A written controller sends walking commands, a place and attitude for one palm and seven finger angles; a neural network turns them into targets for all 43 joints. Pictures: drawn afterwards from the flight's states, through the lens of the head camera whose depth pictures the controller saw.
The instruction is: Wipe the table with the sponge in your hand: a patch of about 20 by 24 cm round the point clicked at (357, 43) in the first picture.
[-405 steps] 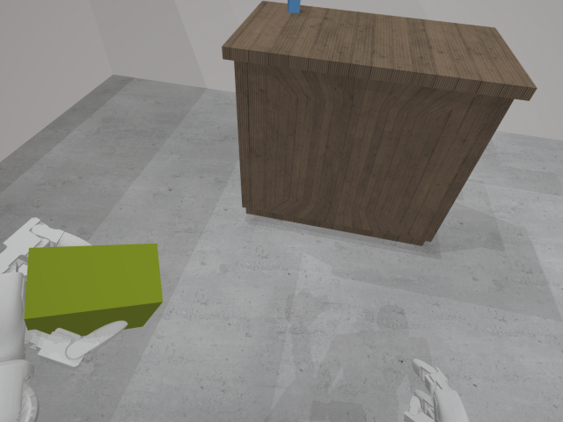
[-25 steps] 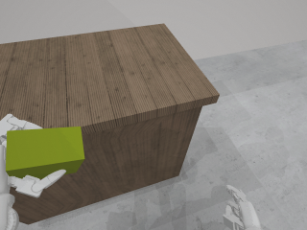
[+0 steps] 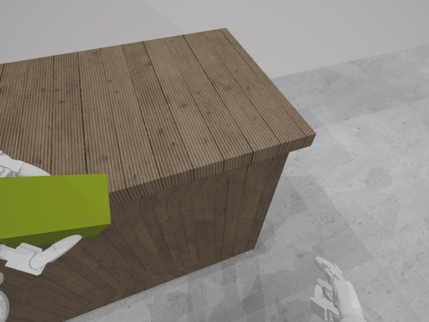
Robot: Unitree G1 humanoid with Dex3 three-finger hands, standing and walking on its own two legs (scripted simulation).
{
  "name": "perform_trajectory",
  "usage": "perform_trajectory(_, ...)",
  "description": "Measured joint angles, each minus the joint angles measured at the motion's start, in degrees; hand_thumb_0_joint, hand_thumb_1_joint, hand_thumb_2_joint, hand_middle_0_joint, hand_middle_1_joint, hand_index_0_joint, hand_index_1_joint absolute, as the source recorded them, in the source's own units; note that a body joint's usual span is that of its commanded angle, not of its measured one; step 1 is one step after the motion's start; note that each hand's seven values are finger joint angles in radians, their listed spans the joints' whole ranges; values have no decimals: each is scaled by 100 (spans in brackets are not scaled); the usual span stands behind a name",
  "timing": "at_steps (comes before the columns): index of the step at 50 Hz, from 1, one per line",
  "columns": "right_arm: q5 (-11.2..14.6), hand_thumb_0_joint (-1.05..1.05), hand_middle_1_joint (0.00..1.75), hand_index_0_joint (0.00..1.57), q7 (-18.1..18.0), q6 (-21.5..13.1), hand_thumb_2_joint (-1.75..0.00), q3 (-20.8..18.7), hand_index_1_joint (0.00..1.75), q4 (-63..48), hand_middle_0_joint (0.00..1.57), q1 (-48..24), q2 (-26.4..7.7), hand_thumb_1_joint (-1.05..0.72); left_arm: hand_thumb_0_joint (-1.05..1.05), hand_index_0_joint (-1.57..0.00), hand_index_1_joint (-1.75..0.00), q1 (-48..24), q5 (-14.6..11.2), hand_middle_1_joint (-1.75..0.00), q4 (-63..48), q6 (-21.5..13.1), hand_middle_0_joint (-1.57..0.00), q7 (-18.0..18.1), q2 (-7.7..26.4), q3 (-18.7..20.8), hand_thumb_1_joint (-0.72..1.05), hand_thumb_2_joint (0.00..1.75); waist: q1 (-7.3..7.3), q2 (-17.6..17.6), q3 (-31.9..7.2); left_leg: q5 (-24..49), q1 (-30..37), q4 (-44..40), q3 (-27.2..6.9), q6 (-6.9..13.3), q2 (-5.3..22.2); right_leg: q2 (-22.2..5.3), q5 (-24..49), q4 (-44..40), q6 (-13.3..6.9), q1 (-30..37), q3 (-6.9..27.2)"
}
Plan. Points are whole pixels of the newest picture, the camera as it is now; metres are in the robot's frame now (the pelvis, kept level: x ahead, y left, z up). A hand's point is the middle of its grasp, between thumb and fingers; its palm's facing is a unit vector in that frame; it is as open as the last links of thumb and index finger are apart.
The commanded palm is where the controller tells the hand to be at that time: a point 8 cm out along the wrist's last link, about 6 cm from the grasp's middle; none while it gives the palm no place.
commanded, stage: shuffle to correct the standing spot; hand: left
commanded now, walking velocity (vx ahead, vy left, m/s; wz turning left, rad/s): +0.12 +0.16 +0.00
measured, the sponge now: (69, 210) +0.23 +0.21 +0.16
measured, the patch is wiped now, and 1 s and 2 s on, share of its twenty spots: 0.00 0.00 0.00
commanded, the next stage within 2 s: come to a stop and stand still in 0.46 s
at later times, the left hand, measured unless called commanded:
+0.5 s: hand (24, 179) +0.26 +0.27 +0.19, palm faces +0.35 -0.81 -0.47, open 10.7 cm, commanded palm +0.20 +0.32 +0.20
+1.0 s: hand out of the picture +0.27 +0.36 +0.18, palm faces +0.37 -0.84 -0.39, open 10.7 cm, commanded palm +0.22 +0.39 +0.20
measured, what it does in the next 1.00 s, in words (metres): steps to the left: right foot, then left foot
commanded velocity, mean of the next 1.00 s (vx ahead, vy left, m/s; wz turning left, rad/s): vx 0.03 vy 0.02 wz -0.01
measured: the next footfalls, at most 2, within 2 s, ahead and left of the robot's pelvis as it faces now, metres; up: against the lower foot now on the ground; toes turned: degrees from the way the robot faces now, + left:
right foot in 0.36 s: +0.07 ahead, +0.00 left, +0.00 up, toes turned -4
left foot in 0.64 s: +0.13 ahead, +0.22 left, +0.00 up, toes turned -4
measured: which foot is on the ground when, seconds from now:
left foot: down 0.00-0.36, up 0.38-0.62, down 0.64-1.00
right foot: down 0.00-0.16, up 0.18-0.34, down 0.36-1.00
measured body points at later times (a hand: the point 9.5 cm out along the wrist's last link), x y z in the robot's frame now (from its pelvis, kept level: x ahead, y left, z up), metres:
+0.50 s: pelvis +0.04 +0.05 +0.01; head +0.08 +0.03 +0.46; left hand +0.23 +0.32 +0.21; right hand +0.20 -0.20 -0.09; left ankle +0.02 +0.17 -0.65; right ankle +0.03 -0.06 -0.72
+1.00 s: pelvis +0.05 +0.11 +0.02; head +0.08 +0.13 +0.47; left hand +0.24 +0.40 +0.20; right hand +0.25 -0.08 -0.05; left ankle +0.11 +0.25 -0.72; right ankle +0.04 -0.02 -0.72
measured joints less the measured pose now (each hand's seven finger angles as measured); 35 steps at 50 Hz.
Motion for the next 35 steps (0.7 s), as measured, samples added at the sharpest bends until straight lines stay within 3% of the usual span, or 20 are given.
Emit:
perform_trajectory(2,5,1,30,20,22,4,-90,10,30,29,20,20,-16,-90,-1,-67,-136,-64,15,-137,60,-11,-66,13,-25,-40,-54,101,-22,146,-29,-33,-139,214,-138,-43,84,63,97,-187,210,92,-121)
perform_trajectory(5,9,1,30,20,86,68,-90,-3,30,132,20,-46,-58,-90,-1,-67,-136,-149,31,-137,1,-92,-66,48,-79,-95,-54,101,53,87,16,-250,-545,919,-482,-239,19,21,100,-172,317,84,-108)
perform_trajectory(7,6,1,30,20,104,111,-90,-1,30,178,20,-100,-123,-90,-1,-67,-136,-107,48,-137,-144,-121,-66,70,-134,-76,-54,101,103,37,41,-193,-534,511,-705,-239,49,-1,40,-49,355,31,-9)
perform_trajectory(8,11,1,30,20,88,116,-90,-18,30,174,20,-131,-148,-90,-1,-67,-136,-101,43,-137,-208,-124,-66,71,-147,-49,-54,101,104,11,82,211,-491,365,-669,-234,48,-29,-35,137,319,-31,54)
perform_trajectory(11,28,1,30,20,21,104,-90,-102,30,182,20,-181,-22,-90,-1,-67,-136,-135,47,-137,-68,-86,-66,40,-109,37,-54,101,177,-173,171,132,-292,339,-377,-91,-97,-11,-596,1175,156,-381,293)
perform_trajectory(13,16,1,30,20,13,35,-90,-95,30,151,20,-123,70,-90,-1,-67,-136,-181,78,-137,113,29,-66,33,-105,23,-54,101,115,-171,156,157,-111,68,-331,-36,-162,120,-735,1592,85,-542,158)
perform_trajectory(15,11,1,30,20,26,-37,-90,-26,30,116,20,-36,115,-90,-1,-67,-136,-210,96,-137,216,132,-66,39,-90,-30,-54,101,25,-130,115,288,28,-216,-357,-36,-210,243,-560,1176,32,-480,-124)
perform_trajectory(17,-6,1,30,20,33,-79,-90,63,30,47,20,55,111,-90,-1,-67,-136,-171,92,-137,179,178,-66,45,-7,-62,-54,101,-63,-93,46,307,26,-267,-397,-38,-261,350,-15,152,-49,-209,-401)
perform_trajectory(20,-41,1,30,20,70,-34,-90,48,30,99,20,18,-21,-90,-1,-67,-136,-131,44,-137,53,56,-66,6,27,-152,-54,101,-172,147,54,52,-574,1080,-669,-198,-231,433,267,-129,-334,-124,-579)
perform_trajectory(22,-24,1,30,20,132,62,-90,-20,30,210,20,-26,-88,-90,-1,-67,-136,25,-28,-137,-35,-45,-66,-45,-9,-156,-54,101,-132,165,55,-8,-1036,2208,-826,-347,-238,408,261,-214,-322,-71,-521)
perform_trajectory(24,2,1,30,20,145,140,-90,-69,30,279,20,-33,-147,-90,-1,-67,-136,208,-18,-137,-52,-163,-66,-68,-18,-100,-54,101,-96,140,51,73,-1351,2672,-928,-424,-103,356,330,-402,-248,24,-439)
perform_trajectory(26,17,1,30,20,112,180,-90,-123,30,318,20,-30,-196,-90,-1,-67,-136,290,35,-137,14,-249,-66,-57,5,-32,-54,101,-46,75,88,215,-1441,2368,-985,-439,106,255,393,-540,-160,113,-346)
perform_trajectory(29,33,1,30,20,27,159,-90,-217,30,326,20,-19,-268,-90,-1,-67,-136,228,74,-137,114,-227,-66,-33,0,21,-54,101,12,-33,209,606,-1133,1035,-905,-405,357,34,349,-524,12,227,-218)
perform_trajectory(32,47,1,30,20,-83,65,-90,-301,30,238,20,10,-372,-90,-1,-67,-136,142,57,-137,30,-103,-66,-21,-67,2,-54,101,22,4,275,1389,-559,-264,-808,-398,433,-118,110,-182,223,236,-148)
perform_trajectory(33,59,1,30,20,-128,32,-90,-338,30,217,20,-10,-355,-90,-1,-67,-136,96,46,-137,-15,-67,-66,-26,-56,8,-54,101,33,-4,277,1110,-454,-352,-784,-562,419,-157,-13,30,273,164,-101)
perform_trajectory(35,89,1,30,20,-189,-7,-90,-350,30,235,20,-114,-128,-90,-1,-67,-136,-135,4,-137,1,-1,-66,-31,40,54,-54,101,84,-246,358,849,-443,-221,-674,-676,273,-151,-223,356,219,45,185)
